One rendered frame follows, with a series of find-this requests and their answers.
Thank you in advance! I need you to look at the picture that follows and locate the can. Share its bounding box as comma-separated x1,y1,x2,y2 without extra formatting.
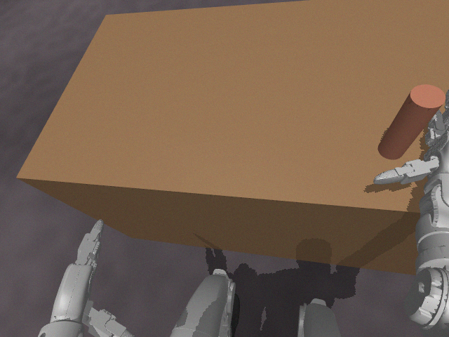
378,84,445,160

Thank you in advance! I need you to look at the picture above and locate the right robot hand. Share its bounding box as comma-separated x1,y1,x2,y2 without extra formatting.
373,89,449,185

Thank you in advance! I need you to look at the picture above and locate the left robot hand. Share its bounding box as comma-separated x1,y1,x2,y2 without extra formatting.
50,219,135,337

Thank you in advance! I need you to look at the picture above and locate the left robot arm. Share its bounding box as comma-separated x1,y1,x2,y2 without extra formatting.
38,320,85,337

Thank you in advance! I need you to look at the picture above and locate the right robot arm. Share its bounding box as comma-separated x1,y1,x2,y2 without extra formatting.
404,173,449,337

